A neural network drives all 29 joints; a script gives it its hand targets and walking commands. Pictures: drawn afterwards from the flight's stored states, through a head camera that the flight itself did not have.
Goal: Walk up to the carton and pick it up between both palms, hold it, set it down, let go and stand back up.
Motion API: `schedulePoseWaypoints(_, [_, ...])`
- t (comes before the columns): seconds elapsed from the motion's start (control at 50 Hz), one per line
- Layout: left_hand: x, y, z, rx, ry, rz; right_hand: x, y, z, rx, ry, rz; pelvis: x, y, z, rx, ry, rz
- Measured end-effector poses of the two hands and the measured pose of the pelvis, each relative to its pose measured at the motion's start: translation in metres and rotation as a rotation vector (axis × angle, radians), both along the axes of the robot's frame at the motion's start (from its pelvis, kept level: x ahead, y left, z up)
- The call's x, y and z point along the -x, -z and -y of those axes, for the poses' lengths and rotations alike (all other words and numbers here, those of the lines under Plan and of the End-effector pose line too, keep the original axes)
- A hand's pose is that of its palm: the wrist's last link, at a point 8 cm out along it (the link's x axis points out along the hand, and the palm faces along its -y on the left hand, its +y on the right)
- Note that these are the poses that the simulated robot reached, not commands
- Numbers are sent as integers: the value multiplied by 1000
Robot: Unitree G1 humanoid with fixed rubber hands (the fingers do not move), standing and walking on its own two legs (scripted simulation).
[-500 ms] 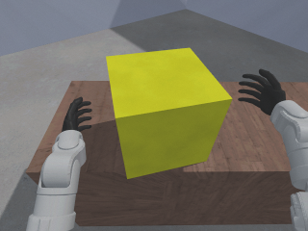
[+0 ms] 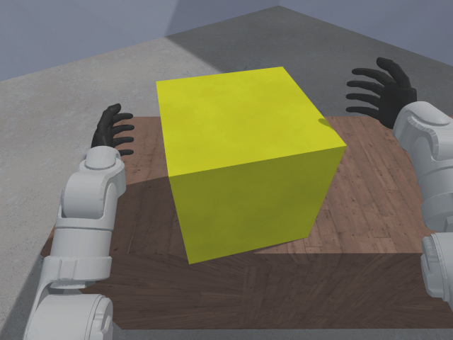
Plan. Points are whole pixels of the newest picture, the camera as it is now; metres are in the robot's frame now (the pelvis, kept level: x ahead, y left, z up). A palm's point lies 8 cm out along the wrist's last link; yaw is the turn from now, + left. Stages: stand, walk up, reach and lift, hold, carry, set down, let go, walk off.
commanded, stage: reach and lift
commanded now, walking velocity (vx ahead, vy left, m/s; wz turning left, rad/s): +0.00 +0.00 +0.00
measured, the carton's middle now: (236, 164) +0.50 -0.02 +0.03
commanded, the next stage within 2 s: none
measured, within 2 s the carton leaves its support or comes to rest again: neither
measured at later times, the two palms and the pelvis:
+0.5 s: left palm (104, 146) +0.41 +0.21 +0.17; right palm (383, 109) +0.45 -0.26 +0.21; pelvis +0.00 +0.00 +0.00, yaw +0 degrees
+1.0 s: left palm (121, 170) +0.42 +0.20 +0.10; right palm (369, 140) +0.45 -0.27 +0.14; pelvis +0.01 +0.00 +0.00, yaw +0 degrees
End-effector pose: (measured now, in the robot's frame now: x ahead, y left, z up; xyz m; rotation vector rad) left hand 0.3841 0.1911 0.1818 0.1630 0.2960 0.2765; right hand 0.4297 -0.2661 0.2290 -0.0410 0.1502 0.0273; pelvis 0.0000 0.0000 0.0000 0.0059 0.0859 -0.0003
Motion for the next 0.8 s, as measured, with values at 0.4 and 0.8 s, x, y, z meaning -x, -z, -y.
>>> schedulePoseWaypoints(0.4, [-24,6,-15,7,-35,-54,-19,5,-7,-17,3,-80,-2,0,0,0,1,-2])
schedulePoseWaypoints(0.8, [-29,55,-8,47,12,-60,-15,73,1,34,3,-128,-3,1,-3,6,4,-11])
